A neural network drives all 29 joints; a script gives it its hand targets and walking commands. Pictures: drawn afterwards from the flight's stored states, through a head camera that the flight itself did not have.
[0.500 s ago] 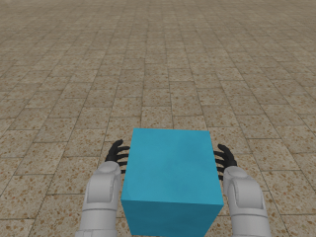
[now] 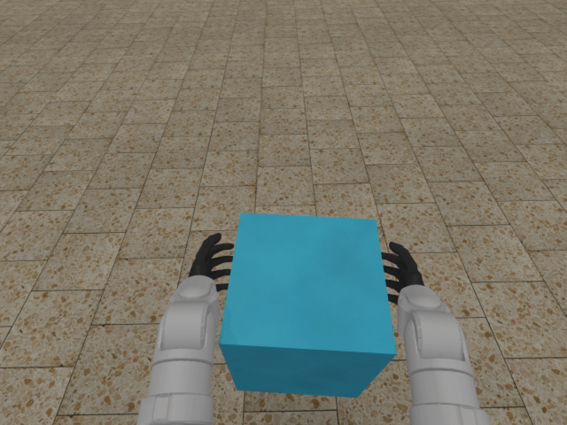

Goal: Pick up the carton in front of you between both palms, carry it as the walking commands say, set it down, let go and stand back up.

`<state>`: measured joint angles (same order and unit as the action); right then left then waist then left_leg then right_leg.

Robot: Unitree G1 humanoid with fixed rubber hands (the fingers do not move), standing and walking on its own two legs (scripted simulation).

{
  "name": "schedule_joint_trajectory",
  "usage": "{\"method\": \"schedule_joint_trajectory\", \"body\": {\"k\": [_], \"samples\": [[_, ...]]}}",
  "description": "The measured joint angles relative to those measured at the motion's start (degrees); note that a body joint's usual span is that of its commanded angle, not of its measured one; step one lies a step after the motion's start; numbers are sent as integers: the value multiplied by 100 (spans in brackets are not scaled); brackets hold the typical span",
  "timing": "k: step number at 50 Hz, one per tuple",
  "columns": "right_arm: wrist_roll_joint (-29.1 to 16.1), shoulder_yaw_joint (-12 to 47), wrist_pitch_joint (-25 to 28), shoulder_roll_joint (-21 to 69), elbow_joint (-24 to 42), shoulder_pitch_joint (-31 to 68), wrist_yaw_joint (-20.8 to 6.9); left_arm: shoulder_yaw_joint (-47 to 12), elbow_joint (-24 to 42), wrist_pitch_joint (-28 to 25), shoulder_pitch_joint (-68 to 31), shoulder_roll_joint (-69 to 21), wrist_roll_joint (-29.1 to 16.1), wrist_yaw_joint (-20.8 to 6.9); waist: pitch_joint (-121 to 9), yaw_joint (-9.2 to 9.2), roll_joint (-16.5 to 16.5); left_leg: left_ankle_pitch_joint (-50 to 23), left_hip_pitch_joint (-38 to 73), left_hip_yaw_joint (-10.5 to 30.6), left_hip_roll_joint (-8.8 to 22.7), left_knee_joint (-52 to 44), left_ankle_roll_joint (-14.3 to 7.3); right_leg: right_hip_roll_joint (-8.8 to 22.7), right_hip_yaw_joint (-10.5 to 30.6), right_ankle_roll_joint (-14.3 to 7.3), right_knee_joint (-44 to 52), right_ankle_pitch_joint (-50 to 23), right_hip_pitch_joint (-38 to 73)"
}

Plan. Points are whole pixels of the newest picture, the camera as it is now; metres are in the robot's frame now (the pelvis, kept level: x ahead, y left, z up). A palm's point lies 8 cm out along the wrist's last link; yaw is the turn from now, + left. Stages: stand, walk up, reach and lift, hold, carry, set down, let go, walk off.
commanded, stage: carry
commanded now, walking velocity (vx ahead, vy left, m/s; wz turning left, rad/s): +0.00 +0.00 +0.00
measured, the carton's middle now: (302, 310) +0.30 +0.00 -0.05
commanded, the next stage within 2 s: none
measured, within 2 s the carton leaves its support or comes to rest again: neither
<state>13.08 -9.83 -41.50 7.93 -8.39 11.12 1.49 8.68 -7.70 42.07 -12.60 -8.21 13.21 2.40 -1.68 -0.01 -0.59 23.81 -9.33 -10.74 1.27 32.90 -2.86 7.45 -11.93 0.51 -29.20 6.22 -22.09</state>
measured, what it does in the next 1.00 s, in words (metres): walks ahead: left foot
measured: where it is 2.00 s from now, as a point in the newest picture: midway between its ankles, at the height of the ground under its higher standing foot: (296, 382)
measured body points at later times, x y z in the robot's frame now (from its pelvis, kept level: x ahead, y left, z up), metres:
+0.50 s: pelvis +0.03 -0.01 +0.01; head +0.01 -0.02 +0.46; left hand +0.32 +0.14 +0.04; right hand +0.31 -0.16 +0.03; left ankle -0.06 +0.07 -0.73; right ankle +0.08 -0.13 -0.72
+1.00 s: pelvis +0.23 +0.00 +0.01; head +0.23 +0.00 +0.46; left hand +0.53 +0.13 +0.04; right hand +0.52 -0.17 +0.03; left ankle +0.21 +0.11 -0.73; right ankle +0.14 -0.11 -0.68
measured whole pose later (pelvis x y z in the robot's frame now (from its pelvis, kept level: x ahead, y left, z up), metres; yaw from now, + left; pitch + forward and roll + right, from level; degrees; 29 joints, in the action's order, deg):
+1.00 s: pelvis +0.23 +0.00 +0.01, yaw -3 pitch +4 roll +0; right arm 13.1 -8.1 -42.3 7.9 -8.2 10.3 2.1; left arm 8.6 -6.7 41.8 -10.5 -7.8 12.6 2.3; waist -4.4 0.2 0.3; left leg 14.7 -13.5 -13.5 4.7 24.8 0.0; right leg 4.8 -6.9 0.6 -50.7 30.2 -19.8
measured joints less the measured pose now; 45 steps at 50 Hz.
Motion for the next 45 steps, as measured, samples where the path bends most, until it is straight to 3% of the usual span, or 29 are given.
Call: {"method": "schedule_joint_trajectory", "body": {"k": [18,23,27,30,32,34,40,43,45], "samples": [[55,-43,-84,10,-97,53,-13,33,-140,3,-24,-6,36,-21,-168,-10,-32,-17,36,-18,5,-84,7,1,-6,9,53,-2,24],[64,86,-120,-9,-130,-69,2,-13,-97,39,162,29,-28,2,-183,-7,-137,-147,420,-61,28,-594,39,-108,90,0,-471,1111,12],[-35,163,-156,-17,107,-120,90,13,43,20,148,30,-111,-17,-190,21,-247,-192,619,-31,112,-905,158,-288,-4,-84,-196,1104,252],[21,35,-134,-12,190,-47,56,27,-78,-58,-63,-14,-38,-55,-192,9,-323,103,266,84,316,-15,263,-411,-168,-218,75,475,429],[46,-38,-101,-12,166,-70,28,-3,-185,-70,-136,-31,-3,-41,-218,-14,-222,461,-356,358,265,1167,258,-404,-215,-257,123,652,495],[43,-35,-58,-20,106,-115,12,-52,-183,-55,-84,-23,17,-24,-227,-45,-58,619,-815,463,187,1550,239,-362,-187,-247,394,695,667],[-91,87,12,-32,360,-219,49,-218,232,-129,206,34,-137,79,-140,-99,113,-414,-1252,310,264,132,299,-266,-51,-67,1086,674,1314],[-116,127,-13,-36,501,-241,53,-237,408,-74,225,35,-153,78,-173,-70,109,-986,-1025,19,324,-738,344,-217,7,81,789,1073,1502],[-107,142,-59,-24,425,-176,63,-160,386,-11,181,34,-110,34,-214,-69,196,-1484,-828,-138,288,-776,280,-63,94,159,152,1541,1470]]}}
